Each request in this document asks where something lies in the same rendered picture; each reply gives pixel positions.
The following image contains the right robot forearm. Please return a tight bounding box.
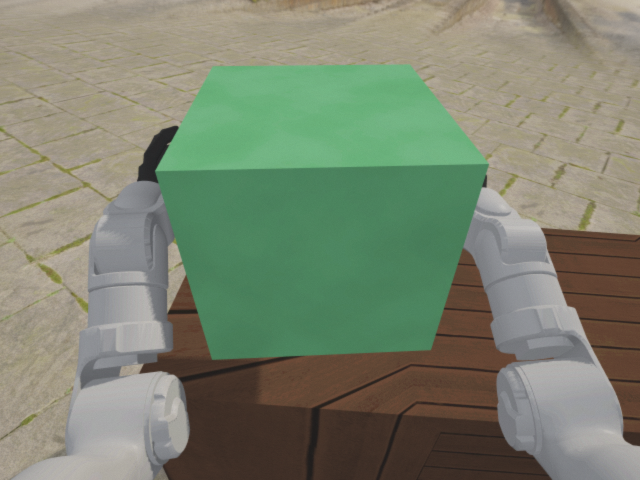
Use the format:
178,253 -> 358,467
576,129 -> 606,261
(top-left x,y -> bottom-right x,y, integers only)
463,187 -> 623,436

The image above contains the carton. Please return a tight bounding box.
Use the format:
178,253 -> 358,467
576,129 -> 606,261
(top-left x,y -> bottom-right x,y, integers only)
155,64 -> 489,360

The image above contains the pedestal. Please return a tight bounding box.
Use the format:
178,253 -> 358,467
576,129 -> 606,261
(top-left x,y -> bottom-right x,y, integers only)
139,228 -> 640,480

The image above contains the left robot upper arm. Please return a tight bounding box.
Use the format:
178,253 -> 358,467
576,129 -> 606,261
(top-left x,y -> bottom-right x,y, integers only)
11,371 -> 190,480

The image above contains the left robot forearm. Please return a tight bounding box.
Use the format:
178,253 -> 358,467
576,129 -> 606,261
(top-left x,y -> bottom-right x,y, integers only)
65,181 -> 175,456

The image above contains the right robot upper arm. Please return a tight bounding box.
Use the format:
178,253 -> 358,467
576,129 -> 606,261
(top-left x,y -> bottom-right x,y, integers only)
496,357 -> 640,480

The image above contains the left robot hand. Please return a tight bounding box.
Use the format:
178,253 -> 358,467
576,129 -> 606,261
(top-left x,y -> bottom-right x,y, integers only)
137,126 -> 179,184

